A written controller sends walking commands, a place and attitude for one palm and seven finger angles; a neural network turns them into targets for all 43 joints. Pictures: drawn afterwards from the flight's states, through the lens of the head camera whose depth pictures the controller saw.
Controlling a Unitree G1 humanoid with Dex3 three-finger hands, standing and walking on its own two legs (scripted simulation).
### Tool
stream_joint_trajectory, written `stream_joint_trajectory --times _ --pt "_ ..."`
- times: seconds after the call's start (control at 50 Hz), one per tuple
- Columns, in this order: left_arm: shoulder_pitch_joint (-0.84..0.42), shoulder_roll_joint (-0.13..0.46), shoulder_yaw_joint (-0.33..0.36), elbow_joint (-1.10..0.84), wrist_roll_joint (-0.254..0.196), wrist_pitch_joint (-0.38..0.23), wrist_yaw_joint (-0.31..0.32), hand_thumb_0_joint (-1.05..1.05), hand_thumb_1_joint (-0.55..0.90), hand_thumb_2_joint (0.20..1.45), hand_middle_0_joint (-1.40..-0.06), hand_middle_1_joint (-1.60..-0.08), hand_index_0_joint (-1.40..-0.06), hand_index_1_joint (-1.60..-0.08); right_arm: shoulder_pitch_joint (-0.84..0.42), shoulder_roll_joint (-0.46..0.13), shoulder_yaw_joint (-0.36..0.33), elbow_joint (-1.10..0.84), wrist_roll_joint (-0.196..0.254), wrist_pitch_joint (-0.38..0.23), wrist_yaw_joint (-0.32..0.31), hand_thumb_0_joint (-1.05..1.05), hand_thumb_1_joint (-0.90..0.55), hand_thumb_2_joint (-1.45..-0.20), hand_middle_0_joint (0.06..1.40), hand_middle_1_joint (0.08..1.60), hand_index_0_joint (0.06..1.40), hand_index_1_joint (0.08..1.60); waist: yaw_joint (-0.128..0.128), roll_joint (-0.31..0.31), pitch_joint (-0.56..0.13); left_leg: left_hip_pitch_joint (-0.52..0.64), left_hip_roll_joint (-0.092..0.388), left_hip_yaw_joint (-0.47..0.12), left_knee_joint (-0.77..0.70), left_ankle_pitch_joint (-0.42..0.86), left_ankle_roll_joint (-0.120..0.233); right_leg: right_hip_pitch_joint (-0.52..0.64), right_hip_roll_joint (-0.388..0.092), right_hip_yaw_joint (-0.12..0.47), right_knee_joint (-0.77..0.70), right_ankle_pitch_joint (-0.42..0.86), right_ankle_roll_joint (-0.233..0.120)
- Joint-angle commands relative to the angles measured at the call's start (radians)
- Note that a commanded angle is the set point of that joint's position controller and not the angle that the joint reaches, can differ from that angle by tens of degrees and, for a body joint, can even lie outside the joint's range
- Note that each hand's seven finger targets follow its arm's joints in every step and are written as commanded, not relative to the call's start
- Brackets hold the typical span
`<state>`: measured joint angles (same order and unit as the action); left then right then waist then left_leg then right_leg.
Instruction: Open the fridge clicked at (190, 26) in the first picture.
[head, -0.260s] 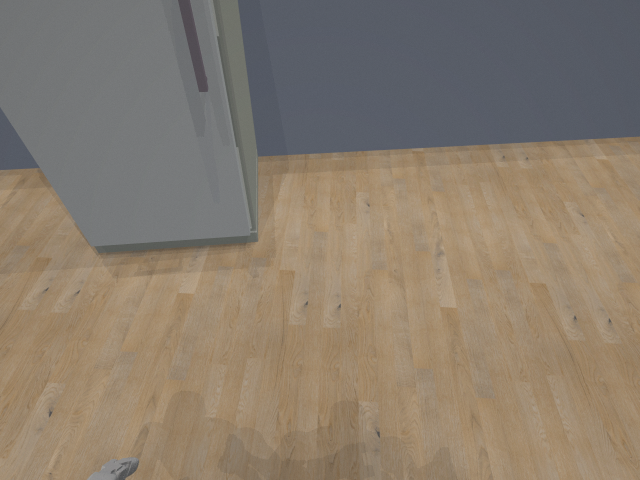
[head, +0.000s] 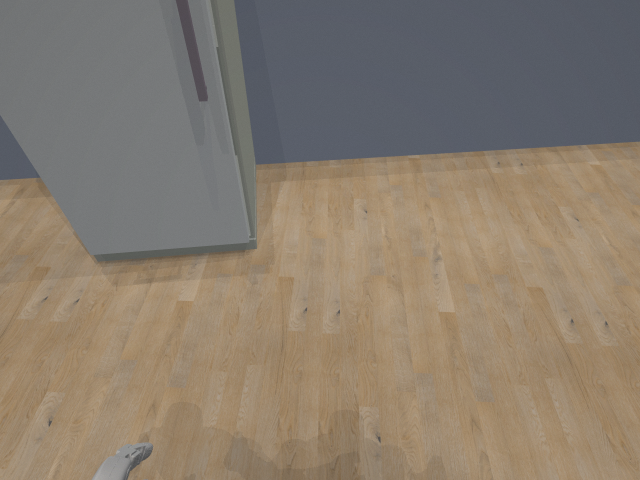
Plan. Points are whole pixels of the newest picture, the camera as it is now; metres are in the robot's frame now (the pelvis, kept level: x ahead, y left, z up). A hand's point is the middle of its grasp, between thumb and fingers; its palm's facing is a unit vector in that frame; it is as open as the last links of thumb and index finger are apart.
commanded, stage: stand and wait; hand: right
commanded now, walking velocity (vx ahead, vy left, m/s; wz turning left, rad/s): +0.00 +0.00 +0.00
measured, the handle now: out of the picture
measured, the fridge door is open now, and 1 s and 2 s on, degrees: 0 0 0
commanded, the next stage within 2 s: look at it before walking up in 0.60 s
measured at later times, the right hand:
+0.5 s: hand out of the picture +0.05 -0.23 -0.15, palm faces -0.03 +0.94 -0.34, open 7.4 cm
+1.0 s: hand out of the picture +0.06 -0.22 -0.15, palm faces -0.04 +0.94 -0.33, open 7.4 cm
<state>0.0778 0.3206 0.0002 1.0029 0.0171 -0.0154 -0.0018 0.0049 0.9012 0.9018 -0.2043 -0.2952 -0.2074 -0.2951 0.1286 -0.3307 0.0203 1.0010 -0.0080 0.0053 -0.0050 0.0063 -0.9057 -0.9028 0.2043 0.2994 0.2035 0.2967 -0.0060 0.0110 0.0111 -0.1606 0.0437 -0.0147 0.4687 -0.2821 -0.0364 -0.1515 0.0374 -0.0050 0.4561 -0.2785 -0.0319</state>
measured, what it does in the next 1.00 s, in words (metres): stands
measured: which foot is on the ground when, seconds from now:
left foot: down 0.00-1.00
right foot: down 0.00-1.00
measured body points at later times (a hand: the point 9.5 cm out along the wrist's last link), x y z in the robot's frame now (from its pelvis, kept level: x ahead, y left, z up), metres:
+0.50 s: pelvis -0.02 +0.01 +0.01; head -0.01 +0.02 +0.45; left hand +0.06 +0.31 -0.13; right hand +0.06 -0.28 -0.13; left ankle -0.02 +0.14 -0.74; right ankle -0.02 -0.10 -0.74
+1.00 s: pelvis -0.02 +0.02 +0.01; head -0.02 +0.02 +0.46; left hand +0.06 +0.32 -0.13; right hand +0.06 -0.27 -0.13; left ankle -0.02 +0.14 -0.74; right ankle -0.02 -0.10 -0.74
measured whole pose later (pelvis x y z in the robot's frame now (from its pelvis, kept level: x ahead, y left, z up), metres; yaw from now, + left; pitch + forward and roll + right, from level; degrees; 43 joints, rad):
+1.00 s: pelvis -0.02 +0.02 +0.01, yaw +0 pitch -2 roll +0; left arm 0.11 0.34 0.00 1.11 0.01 -0.01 0.00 0.00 0.90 0.90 -0.20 -0.29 -0.21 -0.29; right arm 0.14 -0.34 0.01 1.08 -0.01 -0.01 0.00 0.01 -0.91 -0.90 0.20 0.30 0.20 0.30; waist 0.00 0.01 0.03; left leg -0.15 0.01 -0.01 0.39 -0.21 -0.01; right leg -0.13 0.00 0.00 0.37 -0.20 0.00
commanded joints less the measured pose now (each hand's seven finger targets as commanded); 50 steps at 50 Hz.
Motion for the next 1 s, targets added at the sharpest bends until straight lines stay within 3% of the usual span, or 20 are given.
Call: stream_joint_trajectory --times 0.0,0.32,0.44,0.98 --pt "-0.045 0.220 0.051 -0.052 -0.004 -0.021 0.016 0.000 0.900 0.900 -0.200 -0.300 -0.200 -0.300 -0.041 -0.208 -0.058 -0.062 -0.003 -0.026 -0.013 0.000 -0.900 -0.900 0.200 0.300 0.200 0.300 0.007 -0.005 -0.077 0.028 0.074 -0.055 -0.053 0.291 0.061 0.027 -0.141 0.094 -0.074 0.328 -0.013" --pt "-0.032 0.225 0.042 0.013 -0.009 -0.016 0.013 0.000 0.900 0.900 -0.200 -0.300 -0.200 -0.300 -0.034 -0.213 -0.055 -0.004 -0.003 -0.029 -0.008 0.000 -0.900 -0.900 0.200 0.300 0.200 0.300 0.003 -0.002 -0.029 0.016 0.076 -0.084 -0.126 0.166 0.065 0.000 -0.143 0.109 -0.127 0.170 -0.006" --pt "-0.017 0.226 0.040 0.030 -0.009 -0.018 0.012 0.000 0.900 0.900 -0.200 -0.300 -0.200 -0.300 -0.033 -0.216 -0.055 0.010 -0.002 -0.032 -0.008 0.000 -0.900 -0.900 0.200 0.300 0.200 0.300 0.005 0.016 -0.043 0.024 0.080 -0.091 -0.133 0.176 0.067 0.007 -0.146 0.107 -0.131 0.178 -0.002" --pt "-0.015 0.224 0.037 0.050 -0.009 -0.018 0.012 0.000 0.900 0.900 -0.200 -0.300 -0.200 -0.300 -0.032 -0.212 -0.054 0.019 -0.003 -0.033 -0.006 0.000 -0.900 -0.900 0.200 0.300 0.200 0.300 0.005 -0.009 -0.015 -0.002 0.074 -0.100 -0.161 0.146 0.065 0.012 -0.151 0.106 -0.155 0.158 0.005"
